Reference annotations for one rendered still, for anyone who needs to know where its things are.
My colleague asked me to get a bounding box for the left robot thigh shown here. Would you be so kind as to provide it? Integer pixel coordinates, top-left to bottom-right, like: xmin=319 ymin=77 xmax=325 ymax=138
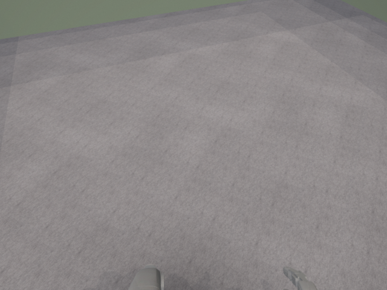
xmin=128 ymin=268 xmax=164 ymax=290

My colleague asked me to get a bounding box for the robot right hand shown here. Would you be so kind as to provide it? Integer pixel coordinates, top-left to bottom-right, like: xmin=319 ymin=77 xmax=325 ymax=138
xmin=283 ymin=266 xmax=317 ymax=290

